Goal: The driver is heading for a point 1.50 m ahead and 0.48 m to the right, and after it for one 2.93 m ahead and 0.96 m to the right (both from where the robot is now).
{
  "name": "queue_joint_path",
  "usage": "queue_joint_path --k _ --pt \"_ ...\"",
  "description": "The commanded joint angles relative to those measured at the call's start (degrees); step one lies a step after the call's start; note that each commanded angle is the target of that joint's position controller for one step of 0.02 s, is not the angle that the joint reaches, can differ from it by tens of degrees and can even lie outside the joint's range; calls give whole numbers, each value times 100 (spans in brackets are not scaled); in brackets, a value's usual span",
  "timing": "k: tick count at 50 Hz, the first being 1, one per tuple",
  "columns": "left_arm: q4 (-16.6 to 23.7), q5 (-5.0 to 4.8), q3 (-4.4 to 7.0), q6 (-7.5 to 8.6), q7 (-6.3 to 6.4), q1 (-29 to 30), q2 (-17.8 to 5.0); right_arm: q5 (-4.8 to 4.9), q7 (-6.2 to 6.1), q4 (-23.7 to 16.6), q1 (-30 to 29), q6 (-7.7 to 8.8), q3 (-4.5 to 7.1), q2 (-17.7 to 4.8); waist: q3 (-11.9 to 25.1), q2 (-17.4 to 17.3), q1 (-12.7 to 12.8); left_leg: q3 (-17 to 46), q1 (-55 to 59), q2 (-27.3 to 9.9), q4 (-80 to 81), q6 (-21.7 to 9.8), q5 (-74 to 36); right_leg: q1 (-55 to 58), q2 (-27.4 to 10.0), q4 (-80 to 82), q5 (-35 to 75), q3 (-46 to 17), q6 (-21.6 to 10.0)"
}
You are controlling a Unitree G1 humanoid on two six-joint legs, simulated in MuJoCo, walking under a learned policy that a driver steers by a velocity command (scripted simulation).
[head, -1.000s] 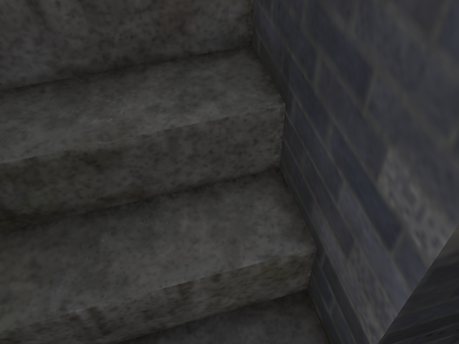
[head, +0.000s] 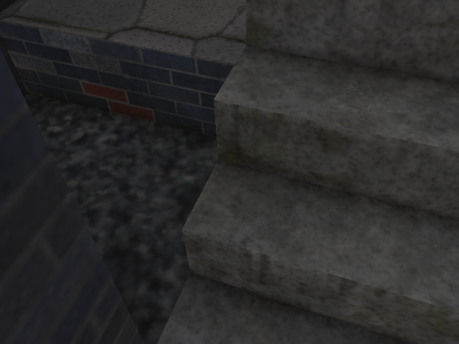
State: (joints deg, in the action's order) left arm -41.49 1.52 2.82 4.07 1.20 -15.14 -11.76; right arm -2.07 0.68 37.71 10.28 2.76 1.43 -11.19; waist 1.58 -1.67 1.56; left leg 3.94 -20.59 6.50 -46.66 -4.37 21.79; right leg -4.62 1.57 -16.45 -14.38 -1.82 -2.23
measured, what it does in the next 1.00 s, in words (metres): walks ahead: left foot, then right foot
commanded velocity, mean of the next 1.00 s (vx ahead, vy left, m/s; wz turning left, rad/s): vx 0.37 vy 0.00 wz -0.16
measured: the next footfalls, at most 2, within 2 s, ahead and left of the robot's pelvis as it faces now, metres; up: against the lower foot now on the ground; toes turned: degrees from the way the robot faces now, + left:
left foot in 0.12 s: +0.15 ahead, +0.10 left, +0.00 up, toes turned -8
right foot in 0.46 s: +0.14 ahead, -0.09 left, +0.00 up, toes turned -8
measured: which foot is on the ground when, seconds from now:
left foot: up 0.00-0.10, down 0.12-1.00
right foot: down 0.00-0.14, up 0.16-0.44, down 0.46-1.00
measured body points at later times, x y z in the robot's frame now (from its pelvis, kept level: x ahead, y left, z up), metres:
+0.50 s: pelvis +0.11 +0.01 -0.01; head +0.12 +0.00 +0.44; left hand +0.26 +0.20 -0.11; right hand +0.25 -0.24 -0.11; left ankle +0.07 +0.09 -0.73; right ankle +0.10 -0.08 -0.75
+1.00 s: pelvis +0.12 +0.01 +0.00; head +0.13 +0.00 +0.45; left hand +0.23 +0.20 -0.13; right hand +0.14 -0.22 -0.15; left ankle +0.11 +0.11 -0.75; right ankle +0.10 -0.08 -0.75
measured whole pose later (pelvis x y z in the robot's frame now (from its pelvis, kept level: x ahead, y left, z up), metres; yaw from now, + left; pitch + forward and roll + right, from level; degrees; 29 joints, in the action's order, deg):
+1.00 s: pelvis +0.12 +0.01 +0.00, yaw -10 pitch +0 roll +0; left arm -43.9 0.0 2.1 4.3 2.6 -19.7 -4.7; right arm -0.9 -1.8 50.3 14.9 -0.4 1.7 -7.3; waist -1.5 -0.7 -1.4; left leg -2.3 -8.0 0.7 -21.5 -1.6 13.6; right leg -9.6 3.2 -20.5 -10.9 -0.4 -2.5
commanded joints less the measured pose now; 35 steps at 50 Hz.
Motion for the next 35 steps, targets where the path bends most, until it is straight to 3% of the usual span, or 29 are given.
queue_joint_path --k 1,3,4,5,6,7,8,9,10,12,13,15,16,17,19,20,22,23,24,25,26,27,28,29,30,31,33,34,35 --pt "350 -144 185 134 -49 503 -850 -35 45 -563 -414 125 96 -267 -375 810 -304 -475 -80 -164 682 173 -72 -254 -1015 665 2347 -898 -914" --pt "247 -321 160 155 -123 584 -830 -46 -86 -537 -475 188 62 -119 -59 849 -371 -677 496 -66 2103 297 -1139 111 -885 -173 5529 -596 -915" --pt "140 -421 194 165 -134 418 -872 -140 -124 -484 -253 173 94 -205 378 879 -460 -743 1131 -4 2407 299 -1518 144 -889 -693 6456 -557 -832" --pt "222 -541 184 161 -147 442 -796 -134 -197 -504 -39 191 143 -251 757 775 -651 -604 1747 -263 2462 220 -1967 -96 -920 -1364 6641 -703 -740" --pt "421 -575 125 169 -150 749 -617 -146 -252 -418 453 204 214 -489 1220 511 -923 -201 2676 -776 2455 179 -2093 -868 -789 -2100 5310 -799 -599" --pt "769 -643 -86 201 -110 790 64 -180 -388 -567 866 219 394 -1066 1401 -198 -1073 1331 3478 -2137 2890 45 -2970 -2114 -110 -3336 2631 -587 -270" --pt "734 -614 -141 95 11 47 247 -259 -366 -412 615 162 443 -1207 1140 -1118 -536 1966 3330 -2758 3208 -257 -3705 -2783 82 -3976 -735 -264 -277" --pt "605 -490 -110 -64 173 -83 136 -242 -321 -581 155 165 322 -701 783 -464 -309 1731 2664 -2768 3220 -390 -4013 -2671 -225 -4878 -939 -287 -218" --pt "554 -265 -39 -171 204 -168 -6 -168 -307 -657 -89 176 195 -354 663 -68 -158 1168 2290 -2587 3191 -498 -4711 -2550 -270 -5308 -885 -243 -150" --pt "553 -78 25 -341 198 -347 -101 -103 -346 -618 -442 282 -27 33 392 206 244 5 1443 -2221 2972 -398 -6773 -1901 -282 -5110 -727 -225 128" --pt "571 -54 12 -403 160 -525 -77 -112 -350 -577 -557 323 -24 -49 288 10 412 -429 1166 -1966 2874 -174 -7082 -1536 -217 -4433 -654 -70 213" --pt "661 -88 -70 -456 93 -292 69 -42 -294 -557 -714 253 34 -272 182 -727 222 -935 1247 -1556 2787 176 -7175 -1180 10 -3209 -445 371 311" --pt "697 -109 -66 -471 80 -221 40 82 -303 -500 -668 189 92 -522 385 -1140 94 -951 1611 -1573 2573 25 -8666 -1130 231 -2998 -306 510 315" --pt "660 -247 -20 -432 99 -455 -62 104 -322 -330 -502 82 211 -739 585 -1426 69 -988 1989 -1565 2413 -69 -8802 -1231 278 -2894 -132 616 328" --pt "668 -294 -41 -343 179 -386 -10 112 -379 -190 -321 -37 209 -569 744 -1057 -83 -838 2500 -1741 2163 -207 -8466 -1377 196 -2083 106 554 195" --pt "679 -254 -74 -289 185 -315 81 136 -403 -139 -280 -82 210 -529 770 -841 -98 -768 2515 -1852 2058 -221 -8150 -1289 140 -1765 195 524 140" --pt "510 -174 -126 -163 148 -651 345 264 -404 -175 -720 -143 140 -371 747 -536 266 -783 2029 -1801 1570 -124 -7163 -464 67 -496 1289 414 -67" --pt "470 -11 -112 -94 116 -891 318 336 -351 -288 -918 -142 148 -317 651 -390 325 -780 1455 -1461 1013 130 -5106 -42 -135 -95 2058 56 -186" --pt "500 103 -72 -18 134 -951 72 284 -253 -315 -522 -203 92 38 583 1199 34 -948 532 -840 239 512 -1048 334 -1066 -51 4701 -1063 -508" --pt "623 190 -133 13 126 -706 128 289 -238 -66 109 -356 63 186 386 1767 -172 -660 512 -560 -615 702 656 -193 -1756 -134 5696 -1422 -1164" --pt "780 116 -181 45 163 -260 252 213 -217 147 540 -473 108 48 290 1462 -398 -408 992 -650 -788 790 846 -1080 -1896 34 4790 -1294 -1447" --pt "887 73 -263 33 192 243 435 162 -189 73 383 -491 99 -43 4 1073 -584 -270 1029 -831 290 815 819 -1344 -1542 206 3448 -1153 -1172" --pt "910 73 -284 -13 216 407 470 187 -178 28 92 -491 73 -9 -142 995 -577 -400 1055 -840 1325 770 762 -1174 -1177 266 2702 -1008 -831" --pt "836 40 -232 -67 237 280 335 207 -223 100 39 -500 66 28 -170 956 -513 -659 1149 -694 2079 731 439 -876 -959 194 2473 -921 -665" --pt "716 11 -119 -115 229 73 78 76 -194 242 204 -478 51 -86 -187 416 -370 -725 1336 -674 2683 663 -342 -780 -917 31 2065 -855 -533" --pt "595 -44 -55 -104 179 -191 -33 35 -186 301 186 -431 45 -127 -114 308 -247 -577 1458 -774 2834 639 -827 -712 -835 41 1457 -900 -368" --pt "412 -127 -60 -44 50 -470 80 -5 -147 324 134 -302 14 -225 -159 95 -124 -69 1365 -1213 2663 501 -1108 -921 -639 239 -112 -767 -108" --pt "354 -83 -82 -42 29 -476 185 7 -119 362 135 -244 -12 -146 -302 29 -126 -6 1119 -1284 2737 387 -1029 -780 -594 202 -29 -660 -104" --pt "371 -124 -135 5 45 -402 431 56 -167 372 -21 -204 13 -26 -414 183 -156 68 1021 -1273 2895 371 -1216 -712 -520 115 402 -600 -78"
